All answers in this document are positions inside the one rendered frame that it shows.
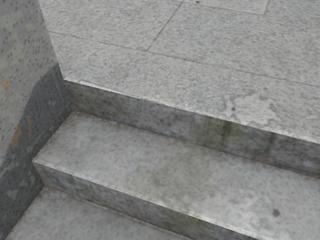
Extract stairs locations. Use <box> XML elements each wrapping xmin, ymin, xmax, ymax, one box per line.
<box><xmin>5</xmin><ymin>80</ymin><xmax>320</xmax><ymax>240</ymax></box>

